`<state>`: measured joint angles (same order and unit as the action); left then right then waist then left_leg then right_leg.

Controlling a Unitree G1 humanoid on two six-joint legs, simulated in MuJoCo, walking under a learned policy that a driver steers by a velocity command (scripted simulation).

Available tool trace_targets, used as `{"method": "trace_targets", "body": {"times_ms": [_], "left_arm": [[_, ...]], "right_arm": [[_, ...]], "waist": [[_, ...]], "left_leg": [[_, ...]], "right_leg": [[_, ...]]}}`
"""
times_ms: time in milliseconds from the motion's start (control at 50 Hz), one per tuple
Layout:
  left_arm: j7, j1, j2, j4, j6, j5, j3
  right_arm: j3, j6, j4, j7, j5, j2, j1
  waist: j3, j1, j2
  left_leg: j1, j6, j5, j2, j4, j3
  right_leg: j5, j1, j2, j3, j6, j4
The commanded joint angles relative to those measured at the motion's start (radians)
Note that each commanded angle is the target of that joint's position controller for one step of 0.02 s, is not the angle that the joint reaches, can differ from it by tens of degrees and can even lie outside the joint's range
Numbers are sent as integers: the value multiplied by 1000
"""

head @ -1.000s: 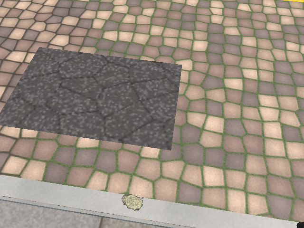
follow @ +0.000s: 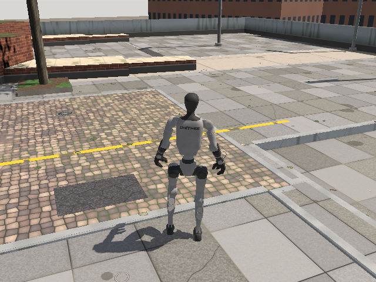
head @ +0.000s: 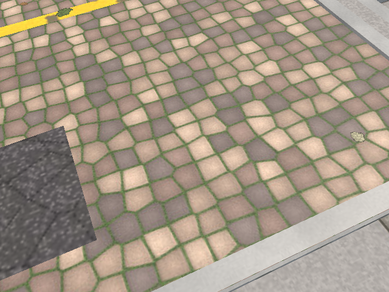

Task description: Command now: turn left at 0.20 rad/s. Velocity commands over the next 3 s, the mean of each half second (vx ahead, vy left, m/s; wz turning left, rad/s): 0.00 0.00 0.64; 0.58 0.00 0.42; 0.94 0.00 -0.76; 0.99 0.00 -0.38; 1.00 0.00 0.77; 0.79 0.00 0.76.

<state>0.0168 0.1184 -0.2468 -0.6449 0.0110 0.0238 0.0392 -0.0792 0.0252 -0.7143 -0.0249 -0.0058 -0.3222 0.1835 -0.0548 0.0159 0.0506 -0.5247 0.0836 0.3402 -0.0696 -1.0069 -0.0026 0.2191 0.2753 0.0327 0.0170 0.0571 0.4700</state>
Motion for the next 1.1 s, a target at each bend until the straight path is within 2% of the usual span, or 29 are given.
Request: {"method": "trace_targets", "body": {"times_ms": [20,40,80,180,260,300,320,340,360,380,420,440,500,540,580,660,720,740,760,780,800,820,840,860,880,920,1060,1080,1100], "left_arm": [[13,-28,-163,41,-17,13,41],[16,-14,-196,34,-9,10,53],[19,0,-201,23,1,0,59],[18,-25,-188,19,7,-7,67],[17,-39,-205,22,16,-26,82],[13,-27,-190,8,15,-47,85],[7,6,-161,4,6,-34,81],[2,-65,-99,71,-5,19,58],[1,-145,-127,89,-15,13,60],[0,-155,-151,89,-18,-14,66],[11,-122,-167,64,-21,-13,72],[13,-109,-172,59,-21,-9,75],[5,-76,-143,37,-24,-17,65],[-7,-83,-136,34,-35,-28,59],[-23,-130,-147,47,-54,-41,61],[-39,-171,-157,56,-109,-49,67],[-42,-99,-159,36,-132,-62,73],[-42,-18,-137,-8,-82,30,49],[-32,36,-134,-14,-70,38,54],[-23,135,-156,-34,-74,39,57],[-16,281,-239,-53,-87,62,71],[-28,320,-362,-80,-84,59,101],[-40,253,-287,-72,-83,32,87],[-46,209,-236,-64,-81,8,73],[-50,220,-203,-68,-84,4,61],[-43,281,-176,-108,-95,-4,46],[-13,387,-189,-176,-76,-7,61],[-13,390,-190,-184,-72,-9,63],[-19,375,-203,-188,-70,-14,62]], "right_arm": [[-1,0,80,3,-9,-67,-35],[-7,2,93,4,-13,-94,-45],[-12,6,107,7,-18,-105,-45],[-5,10,126,26,-16,-61,-18],[-11,15,142,49,-25,-53,15],[-27,18,131,47,-22,-70,81],[-61,15,128,29,-17,-164,138],[-91,6,151,13,-2,-309,162],[-76,-19,167,27,32,-259,185],[-68,-37,161,31,27,-235,146],[-56,-34,169,13,-20,-187,41],[-48,-25,180,2,-27,-176,6],[-50,-9,190,-14,-16,-184,3],[-49,-10,179,-18,-34,-179,50],[-47,-20,182,-14,-31,-191,53],[-44,-38,176,-7,-28,-197,69],[-24,-41,191,3,-23,-153,34],[-41,-28,163,44,64,-200,35],[-27,-30,163,54,61,-144,42],[-9,-42,165,52,51,-95,33],[17,-60,189,49,41,-7,-6],[21,-69,243,41,15,6,6],[16,-69,209,35,41,-57,-10],[11,-73,193,46,63,-87,-25],[9,-81,185,54,78,-109,-45],[24,-85,202,68,95,-79,-105],[83,-88,282,84,53,7,-293],[83,-89,284,80,47,5,-292],[79,-89,266,70,41,-3,-214]], "waist": [[101,-40,-196],[79,-52,-194],[45,-62,-169],[70,-47,-141],[129,-23,-153],[148,20,-126],[163,29,29],[156,15,327],[270,85,194],[229,60,96],[160,0,7],[156,-20,18],[175,-27,29],[192,-4,36],[121,15,106],[67,33,137],[68,0,160],[89,-8,177],[70,-44,131],[77,-99,67],[96,-171,-159],[79,-125,-367],[-17,-90,-164],[-21,-60,-118],[3,-62,-104],[-15,-77,-164],[-27,-112,-203],[-24,-106,-210],[17,-58,-215]], "left_leg": [[115,0,-25,-17,113,-10],[76,-3,7,-16,106,-3],[7,-6,54,-32,95,-6],[2,-14,109,-41,130,30],[98,-52,52,-2,297,89],[257,-106,-140,43,504,100],[435,-174,-461,-24,588,-72],[627,-357,-938,-273,576,-484],[634,-477,-897,-331,609,-563],[620,-442,-815,-282,619,-477],[566,-347,-695,-190,616,-377],[520,-329,-696,-161,621,-351],[496,-315,-700,-113,617,-336],[483,-315,-195,-84,683,-389],[413,-321,197,-82,758,-476],[354,-314,227,-62,739,-525],[272,-291,205,-46,695,-524],[223,-271,256,25,678,-466],[147,-257,254,42,630,-446],[49,-238,217,64,508,-413],[-70,-199,113,170,140,-277],[-324,-173,219,269,-77,-201],[-406,-176,123,184,-197,-235],[-404,-160,24,112,-209,-157],[-350,-141,-19,71,-173,-111],[-279,-99,-58,40,-101,-72],[-125,-52,-16,94,266,31],[-57,-57,-49,105,319,34],[125,-72,23,153,344,83]], "right_leg": [[-203,-30,-254,-88,164,-174],[-155,-51,-285,-118,183,-185],[-108,-93,-335,-159,203,-195],[-346,-181,-370,-99,202,-143],[-494,-238,-375,-11,147,-45],[-411,-172,-329,85,54,97],[-210,0,-236,158,-35,312],[408,386,-52,160,-140,613],[503,452,-6,-56,-140,769],[428,479,-27,-100,-122,807],[259,500,-54,-116,-113,723],[209,449,-50,-119,-120,694],[126,381,-3,-111,-148,586],[78,358,7,-115,-150,436],[58,348,16,-124,-142,313],[71,258,31,-131,-130,146],[31,86,22,-90,-119,73],[45,-10,33,4,-96,70],[29,-111,22,20,-78,44],[96,-248,-21,-42,-54,24],[401,-348,-213,-362,-1,-130],[672,-386,-391,-935,98,-344],[700,-346,-402,-944,151,-323],[626,-320,-346,-788,151,-273],[532,-287,-283,-669,137,-265],[367,-217,-193,-557,145,-304],[-31,-160,-155,-467,185,-311],[-118,-145,-162,-469,178,-303],[-277,-65,-171,-445,167,-278]]}}
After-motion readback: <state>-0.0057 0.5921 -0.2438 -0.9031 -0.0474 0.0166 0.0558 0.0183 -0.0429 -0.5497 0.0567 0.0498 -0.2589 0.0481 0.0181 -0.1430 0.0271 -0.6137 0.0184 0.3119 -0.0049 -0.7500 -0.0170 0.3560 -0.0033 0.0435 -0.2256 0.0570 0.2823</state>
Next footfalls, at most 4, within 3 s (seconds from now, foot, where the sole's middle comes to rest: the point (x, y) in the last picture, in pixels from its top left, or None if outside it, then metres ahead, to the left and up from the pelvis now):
0.32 left None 0.02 0.14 -0.78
0.78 right None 0.23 0.01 -0.78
1.12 left None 0.33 0.37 -0.75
1.58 right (144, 198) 0.79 0.26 -0.75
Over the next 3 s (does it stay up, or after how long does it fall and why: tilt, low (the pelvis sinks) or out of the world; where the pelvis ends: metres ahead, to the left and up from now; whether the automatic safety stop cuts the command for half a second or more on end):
stays up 1.89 0.54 0.01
